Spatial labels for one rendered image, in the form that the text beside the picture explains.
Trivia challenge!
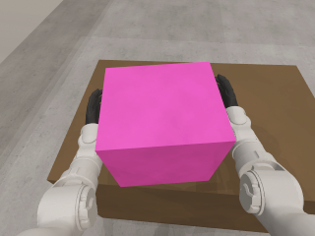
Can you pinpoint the left robot hand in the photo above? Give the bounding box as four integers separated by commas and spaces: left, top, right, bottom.
85, 89, 103, 125

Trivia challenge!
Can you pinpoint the robot right upper arm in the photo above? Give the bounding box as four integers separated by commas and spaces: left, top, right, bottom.
239, 169, 315, 236

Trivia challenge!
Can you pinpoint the right robot hand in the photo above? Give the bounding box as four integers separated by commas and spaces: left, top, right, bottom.
215, 74, 238, 108

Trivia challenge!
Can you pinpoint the carton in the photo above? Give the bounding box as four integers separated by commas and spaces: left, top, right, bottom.
94, 61, 236, 187

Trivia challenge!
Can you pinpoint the robot left upper arm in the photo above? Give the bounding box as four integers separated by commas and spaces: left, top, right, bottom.
16, 184, 97, 236

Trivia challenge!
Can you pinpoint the left robot forearm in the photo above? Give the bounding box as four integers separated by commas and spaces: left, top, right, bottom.
36, 123, 103, 226

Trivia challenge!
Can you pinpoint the pedestal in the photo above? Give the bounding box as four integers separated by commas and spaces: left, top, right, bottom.
46, 59, 315, 233

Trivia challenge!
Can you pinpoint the right robot forearm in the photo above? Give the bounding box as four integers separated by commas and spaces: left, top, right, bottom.
225, 106, 304, 208

